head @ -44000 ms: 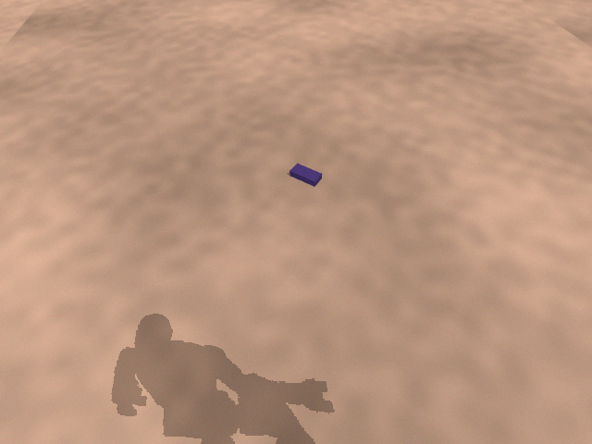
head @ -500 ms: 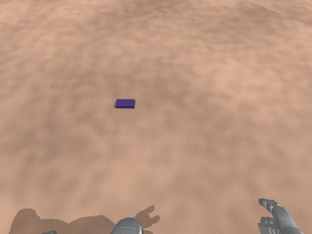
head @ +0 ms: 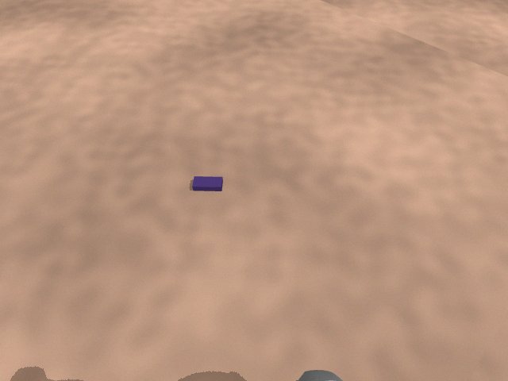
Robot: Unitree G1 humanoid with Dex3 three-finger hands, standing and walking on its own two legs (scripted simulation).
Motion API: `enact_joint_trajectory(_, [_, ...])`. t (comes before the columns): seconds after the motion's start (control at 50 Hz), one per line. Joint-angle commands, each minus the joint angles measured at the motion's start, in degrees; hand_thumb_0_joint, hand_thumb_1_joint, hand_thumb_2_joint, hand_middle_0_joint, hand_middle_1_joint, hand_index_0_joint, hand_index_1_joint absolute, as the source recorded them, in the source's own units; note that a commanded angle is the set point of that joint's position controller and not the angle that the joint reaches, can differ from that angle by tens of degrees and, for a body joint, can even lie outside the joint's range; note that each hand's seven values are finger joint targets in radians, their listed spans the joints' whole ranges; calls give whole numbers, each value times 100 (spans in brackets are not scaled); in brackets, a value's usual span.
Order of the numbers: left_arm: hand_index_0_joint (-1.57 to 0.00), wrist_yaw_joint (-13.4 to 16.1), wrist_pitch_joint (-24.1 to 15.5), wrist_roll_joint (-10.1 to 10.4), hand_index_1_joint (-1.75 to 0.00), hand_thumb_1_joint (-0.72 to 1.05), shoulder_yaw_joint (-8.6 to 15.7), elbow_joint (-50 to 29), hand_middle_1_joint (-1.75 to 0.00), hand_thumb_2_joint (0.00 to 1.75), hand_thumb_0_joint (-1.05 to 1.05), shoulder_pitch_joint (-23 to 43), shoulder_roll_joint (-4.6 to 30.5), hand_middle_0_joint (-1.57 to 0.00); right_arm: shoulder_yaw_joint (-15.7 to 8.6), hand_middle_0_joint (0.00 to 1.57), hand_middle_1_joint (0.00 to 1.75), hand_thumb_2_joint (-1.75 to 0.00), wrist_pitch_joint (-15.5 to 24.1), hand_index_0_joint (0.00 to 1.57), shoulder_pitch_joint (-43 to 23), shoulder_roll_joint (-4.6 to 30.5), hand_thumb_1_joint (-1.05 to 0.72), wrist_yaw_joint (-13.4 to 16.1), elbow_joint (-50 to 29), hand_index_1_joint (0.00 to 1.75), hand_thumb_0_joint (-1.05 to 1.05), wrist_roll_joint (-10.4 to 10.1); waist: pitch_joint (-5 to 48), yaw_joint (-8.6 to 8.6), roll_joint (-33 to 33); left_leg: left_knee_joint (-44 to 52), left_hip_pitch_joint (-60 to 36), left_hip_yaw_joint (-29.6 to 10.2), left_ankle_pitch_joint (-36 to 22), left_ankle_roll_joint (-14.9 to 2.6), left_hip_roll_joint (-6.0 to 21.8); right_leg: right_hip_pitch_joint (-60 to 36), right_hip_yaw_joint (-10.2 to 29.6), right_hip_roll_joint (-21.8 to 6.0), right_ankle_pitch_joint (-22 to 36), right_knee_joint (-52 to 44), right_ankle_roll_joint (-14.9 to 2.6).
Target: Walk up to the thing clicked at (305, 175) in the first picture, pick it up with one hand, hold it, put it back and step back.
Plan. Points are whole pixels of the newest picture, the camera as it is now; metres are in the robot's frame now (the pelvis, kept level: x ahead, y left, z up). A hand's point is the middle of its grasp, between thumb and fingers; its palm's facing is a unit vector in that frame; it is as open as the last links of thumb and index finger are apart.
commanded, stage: step back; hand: left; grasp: from above
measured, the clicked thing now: (207, 183) +1.09 +0.22 -0.75
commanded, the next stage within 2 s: stand in 0.50 s
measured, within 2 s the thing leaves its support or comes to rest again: neither
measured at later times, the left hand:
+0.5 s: hand out of the picture +0.15 +0.26 -0.15, palm faces +0.05 -0.94 -0.34, open 7.4 cm
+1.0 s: hand out of the picture +0.11 +0.25 -0.14, palm faces +0.01 -0.94 -0.34, open 7.3 cm
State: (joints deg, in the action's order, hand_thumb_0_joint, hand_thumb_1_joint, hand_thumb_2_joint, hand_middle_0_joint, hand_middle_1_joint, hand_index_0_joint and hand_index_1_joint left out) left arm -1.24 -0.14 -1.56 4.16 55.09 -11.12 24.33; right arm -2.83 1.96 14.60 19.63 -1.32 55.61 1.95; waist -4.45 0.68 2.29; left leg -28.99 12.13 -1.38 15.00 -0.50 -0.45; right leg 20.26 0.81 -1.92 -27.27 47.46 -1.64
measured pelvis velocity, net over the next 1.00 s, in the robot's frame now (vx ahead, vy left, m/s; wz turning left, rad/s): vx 0.04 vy -0.01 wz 0.03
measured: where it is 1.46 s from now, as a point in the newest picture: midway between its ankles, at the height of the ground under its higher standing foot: outside the picture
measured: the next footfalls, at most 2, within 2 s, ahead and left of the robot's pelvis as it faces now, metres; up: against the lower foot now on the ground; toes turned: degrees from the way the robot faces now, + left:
right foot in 0.08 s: +0.09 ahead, -0.14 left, +0.00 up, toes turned -1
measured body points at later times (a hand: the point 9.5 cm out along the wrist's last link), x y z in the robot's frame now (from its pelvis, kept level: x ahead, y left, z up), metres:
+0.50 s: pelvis +0.05 +0.00 +0.00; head +0.07 +0.01 +0.45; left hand +0.14 +0.31 -0.13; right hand +0.14 -0.29 -0.13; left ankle +0.04 +0.13 -0.74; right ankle +0.05 -0.14 -0.74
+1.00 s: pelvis +0.04 -0.01 +0.01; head +0.05 -0.01 +0.46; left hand +0.11 +0.30 -0.12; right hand +0.15 -0.30 -0.12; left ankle +0.04 +0.13 -0.74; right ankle +0.05 -0.14 -0.74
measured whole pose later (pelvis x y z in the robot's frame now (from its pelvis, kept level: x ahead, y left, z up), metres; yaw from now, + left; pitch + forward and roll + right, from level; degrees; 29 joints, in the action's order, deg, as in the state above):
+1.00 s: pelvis +0.04 -0.01 +0.01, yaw +2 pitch -3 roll +0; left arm -0.6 -0.9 -0.8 0.1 66.0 -4.3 19.9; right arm 0.0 0.9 3.6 20.0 -0.5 64.3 0.2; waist -3.9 -0.5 -0.4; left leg -18.8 5.7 -1.1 10.5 1.4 1.1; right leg 6.1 -2.1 -2.0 -10.5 19.3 1.1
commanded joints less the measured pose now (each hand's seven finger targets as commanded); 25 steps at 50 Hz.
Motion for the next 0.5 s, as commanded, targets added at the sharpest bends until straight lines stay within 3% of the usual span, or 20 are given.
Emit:
enact_joint_trajectory(0.0, [-20, 48, -185, 53, -30, 90, 225, -327, -30, 90, 0, 3, 768, -20, -385, 20, 30, -90, 58, 20, -482, 1583, -90, 122, -531, 30, 0, 3, 241, -83, -1285, 949, 392, -1192, 220, -885, 1085, -537, -216, 103, 528, -1193, 84])
enact_joint_trajectory(0.04, [-20, 131, -253, 37, -30, 90, 227, -129, -30, 90, 0, -273, 676, -20, -261, 20, 30, -90, -46, 20, -742, 1312, -90, 123, -567, 30, 0, -94, 457, -395, -1064, 65, 803, -660, -408, -545, 773, -1564, -412, 291, 1455, -2363, 71])
enact_joint_trajectory(0.06, [-20, 178, -274, 5, -30, 90, 276, -55, -30, 90, 0, -376, 829, -20, -177, 20, 30, -90, -66, 20, -717, 1091, -90, 139, -598, 30, 0, -151, 627, -477, -715, -390, 1141, -523, -377, -336, 556, -2129, -182, 171, 1712, -2438, 12])
enact_joint_trajectory(0.08, [-20, 228, -299, -56, -30, 90, 344, -55, -30, 90, 0, -469, 1108, -20, -87, 20, 30, -90, -65, 20, -594, 835, -90, 164, -641, 30, 0, -194, 725, -493, 86, -1173, 1576, -411, 137, -97, 98, -2319, 1021, -613, 1568, -2716, -181])
enact_joint_trajectory(0.1, [-20, 246, -319, -75, -30, 90, 386, -207, -30, 90, 0, -160, 1475, -20, -51, 20, 30, -90, -93, 20, -499, 756, -90, 201, -633, 30, 0, -178, 601, -400, 676, -1640, 1865, -376, 1476, 37, -290, -1780, 2466, -1701, 542, -3353, -673])
enact_joint_trajectory(0.12, [-20, 212, -298, -73, -30, 90, 379, -354, -30, 90, 0, 448, 1638, -20, -187, 20, 30, -90, -157, 20, -264, 1176, -90, 244, -391, 30, 0, -127, 372, -254, 453, -2172, 1098, -573, 1878, 83, 41, -571, 2802, -2220, -371, -3409, -1196])
enact_joint_trajectory(0.14, [-20, 201, -279, -49, -30, 90, 343, -461, -30, 90, 0, 836, 1475, -20, -245, 20, 30, -90, -147, 20, -5, 1337, -90, 229, -231, 30, 0, -130, 150, -42, 455, -2083, 710, -489, 1739, 91, 239, -119, 2577, -2102, -249, -3298, -1295])
enact_joint_trajectory(0.18, [-20, 202, -294, -36, -30, 90, 243, -439, -30, 90, 0, 826, 1169, -20, -196, 20, 30, -90, -109, 20, -135, 1251, -90, 185, -130, 30, 0, -160, 73, -64, 381, -1556, 842, -460, 1498, -1, 130, -405, 1599, -1498, 693, -2998, -916])
enact_joint_trajectory(0.22, [-20, 195, -317, -24, -30, 90, 243, -283, -30, 90, 0, 686, 1166, -20, -165, 20, 30, -90, -84, 20, -92, 1160, -90, 181, -45, 30, 0, -135, 214, -169, 631, -1295, 756, -305, 1172, 39, 125, -619, 1295, -1358, 1353, -2789, -778])
enact_joint_trajectory(0.26, [-20, 174, -280, 2, -30, 90, 219, -277, -30, 90, 0, 805, 1168, -20, -138, 20, 30, -90, -41, 20, -51, 1086, -90, 178, 24, 30, 0, -110, 323, -82, 700, -389, 271, 81, 774, 33, 52, -597, 910, -1181, 2204, -2459, -676])
enact_joint_trajectory(0.28, [-20, 169, -244, 37, -30, 90, 210, -262, -30, 90, 0, 919, 1152, -20, -141, 20, 30, -90, -10, 20, 80, 1037, -90, 195, 99, 30, 0, -92, 424, 50, 727, 358, -13, 175, 115, 38, 21, -646, 693, -1076, 2603, -2173, -550])
enact_joint_trajectory(0.3, [-20, 166, -222, 70, -30, 90, 153, -267, -30, 90, 0, 949, 1001, -20, -193, 20, 30, -90, 11, 20, 98, 1110, -90, 214, 160, 30, 0, -54, 566, 68, 525, 529, -317, -56, -605, 12, 113, -645, 531, -927, 2953, -1891, -345])
enact_joint_trajectory(0.32, [-20, 169, -214, 114, -30, 90, 116, -310, -30, 90, 0, 968, 839, -20, -246, 20, 30, -90, 40, 20, 70, 1292, -90, 241, 161, 30, 0, -12, 770, 61, 116, 605, -443, -599, -1654, -138, 545, -686, 279, -685, 3078, -1425, -122])
enact_joint_trajectory(0.34, [-20, 172, -192, 176, -30, 90, 78, -291, -30, 90, 0, 817, 681, -20, -272, 20, 30, -90, 72, 20, -176, 1468, -90, 258, 103, 30, 0, -6, 885, -108, -269, 695, -487, -1186, -2092, -354, 1066, -594, 44, -332, 2517, -1185, 29])
enact_joint_trajectory(0.36, [-20, 165, -159, 216, -30, 90, 61, -180, -30, 90, 0, 753, 679, -20, -247, 20, 30, -90, 73, 20, -698, 1619, -90, 239, 13, 30, 0, -57, 751, -283, -464, 579, -85, -1271, -1780, -627, 1238, -763, -125, -75, 1394, -1475, 112])
enact_joint_trajectory(0.38, [-20, 193, -177, 190, -30, 90, 57, -30, -30, 90, 0, 695, 731, -20, -208, 20, 30, -90, 54, 20, -945, 1564, -90, 208, -2, 30, 0, -94, 659, -322, -559, 441, 230, -1155, -1656, -623, 1199, -1154, -46, -164, 1275, -1797, 76])
enact_joint_trajectory(0.42, [-20, 197, -238, 144, -30, 90, 71, 28, -30, 90, 0, 781, 862, -20, -126, 20, 30, -90, 28, 20, -946, 1300, -90, 204, 72, 30, 0, -125, 852, -252, -380, 223, 167, -525, -2074, -230, 754, -1596, 154, -455, 2493, -2050, -34])
enact_joint_trajectory(0.44, [-20, 199, -247, 140, -30, 90, 92, 27, -30, 90, 0, 847, 931, -20, -129, 20, 30, -90, 25, 20, -821, 1294, -90, 229, 115, 30, 0, -119, 927, -152, -464, 143, 86, -374, -2367, -134, 617, -1651, 190, -543, 3006, -1920, -101])
enact_joint_trajectory(0.46, [-20, 210, -248, 162, -30, 90, 80, 38, -30, 90, 0, 798, 931, -20, -128, 20, 30, -90, 17, 20, -776, 1280, -90, 241, 164, 30, 0, -125, 989, -152, -602, 141, -59, -372, -2533, -104, 596, -1612, 166, -579, 3211, -1835, -116])
enact_joint_trajectory(0.48, [-20, 183, -192, 192, -30, 90, -45, 246, -30, 90, 0, 668, 609, -20, -62, 20, 30, -90, 82, 20, -719, 1327, -90, 236, 203, 30, 0, -127, 945, -121, -569, 460, -410, -584, -2929, -141, 791, -1488, 129, -451, 3292, -1836, -24])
